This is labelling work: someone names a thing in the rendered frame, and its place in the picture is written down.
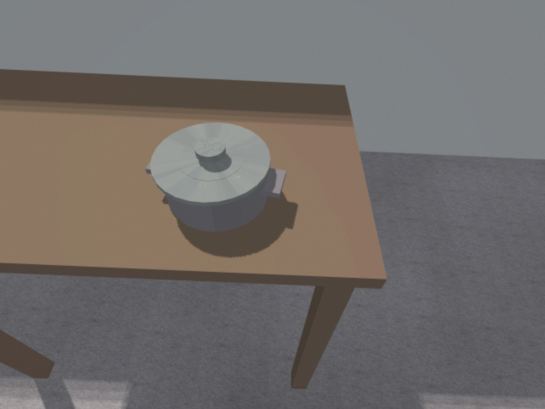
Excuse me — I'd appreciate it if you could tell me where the lid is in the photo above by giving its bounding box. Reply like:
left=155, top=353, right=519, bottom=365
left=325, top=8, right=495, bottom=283
left=150, top=123, right=271, bottom=206

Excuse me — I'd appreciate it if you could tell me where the pot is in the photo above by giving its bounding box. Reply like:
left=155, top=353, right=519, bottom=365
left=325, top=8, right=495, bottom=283
left=146, top=161, right=286, bottom=232

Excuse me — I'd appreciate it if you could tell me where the table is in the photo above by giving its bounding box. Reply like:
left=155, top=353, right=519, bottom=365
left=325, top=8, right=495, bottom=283
left=0, top=69, right=387, bottom=389

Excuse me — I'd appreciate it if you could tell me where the knob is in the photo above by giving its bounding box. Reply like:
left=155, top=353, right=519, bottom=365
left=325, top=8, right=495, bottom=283
left=194, top=137, right=226, bottom=163

